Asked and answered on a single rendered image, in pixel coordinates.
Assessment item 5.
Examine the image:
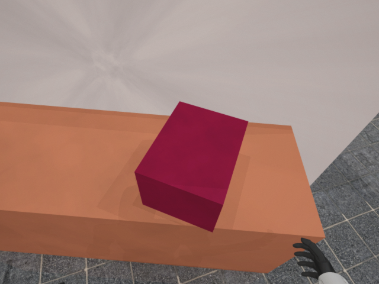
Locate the robot right forearm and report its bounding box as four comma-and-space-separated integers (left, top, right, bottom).
318, 272, 349, 284

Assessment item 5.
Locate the right robot hand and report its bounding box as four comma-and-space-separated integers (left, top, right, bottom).
293, 238, 336, 280

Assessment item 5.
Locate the pedestal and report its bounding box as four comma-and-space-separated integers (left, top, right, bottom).
0, 102, 326, 273

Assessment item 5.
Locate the carton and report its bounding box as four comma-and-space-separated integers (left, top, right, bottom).
134, 101, 248, 232

